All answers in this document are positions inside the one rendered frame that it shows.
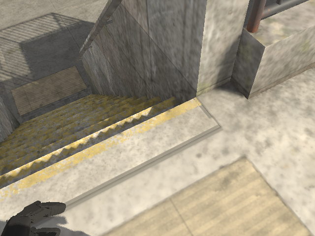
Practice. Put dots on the stairs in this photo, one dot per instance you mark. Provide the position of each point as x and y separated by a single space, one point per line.
69 129

